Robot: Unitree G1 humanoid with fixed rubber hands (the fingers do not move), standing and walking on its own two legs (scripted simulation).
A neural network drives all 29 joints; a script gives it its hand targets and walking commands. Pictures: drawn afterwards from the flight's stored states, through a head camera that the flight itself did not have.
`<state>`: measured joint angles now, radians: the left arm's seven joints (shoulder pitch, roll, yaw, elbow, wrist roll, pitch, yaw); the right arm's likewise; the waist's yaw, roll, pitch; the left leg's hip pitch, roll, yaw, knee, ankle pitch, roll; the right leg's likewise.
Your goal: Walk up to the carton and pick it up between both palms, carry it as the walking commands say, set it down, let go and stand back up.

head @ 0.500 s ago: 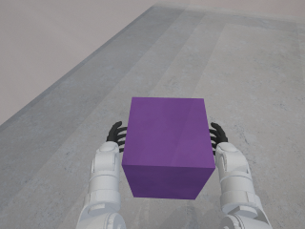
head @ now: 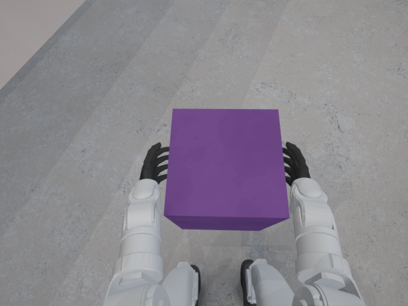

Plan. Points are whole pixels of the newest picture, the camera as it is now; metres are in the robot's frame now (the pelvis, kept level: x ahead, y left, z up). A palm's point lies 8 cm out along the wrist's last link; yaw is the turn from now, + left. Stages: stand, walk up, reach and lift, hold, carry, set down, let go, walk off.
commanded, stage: set down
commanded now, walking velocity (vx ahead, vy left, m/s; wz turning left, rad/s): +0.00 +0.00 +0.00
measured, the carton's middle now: (222, 179) +0.36 +0.00 -0.12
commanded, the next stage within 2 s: none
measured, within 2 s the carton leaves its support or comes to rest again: neither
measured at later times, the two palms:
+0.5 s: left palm (159, 177) +0.37 +0.15 -0.13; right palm (285, 177) +0.36 -0.16 -0.13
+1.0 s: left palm (168, 177) +0.40 +0.15 -0.22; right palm (276, 176) +0.40 -0.16 -0.22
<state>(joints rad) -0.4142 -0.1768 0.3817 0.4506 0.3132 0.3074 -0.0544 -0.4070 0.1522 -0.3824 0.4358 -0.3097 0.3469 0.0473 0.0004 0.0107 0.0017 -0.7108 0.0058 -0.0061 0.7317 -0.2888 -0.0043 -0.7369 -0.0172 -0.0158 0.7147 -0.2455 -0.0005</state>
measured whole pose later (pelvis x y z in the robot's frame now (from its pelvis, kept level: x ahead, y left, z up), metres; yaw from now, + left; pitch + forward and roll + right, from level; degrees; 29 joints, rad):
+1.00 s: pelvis -0.04 +0.00 -0.15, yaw +0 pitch +43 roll +0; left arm -0.77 -0.10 0.46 0.51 0.26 0.31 -0.03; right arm -0.78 0.09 -0.47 0.49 -0.26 0.36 0.02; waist 0.00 0.01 -0.22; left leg -1.69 0.00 -0.01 1.40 -0.46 -0.01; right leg -1.72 -0.01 0.00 1.37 -0.41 0.01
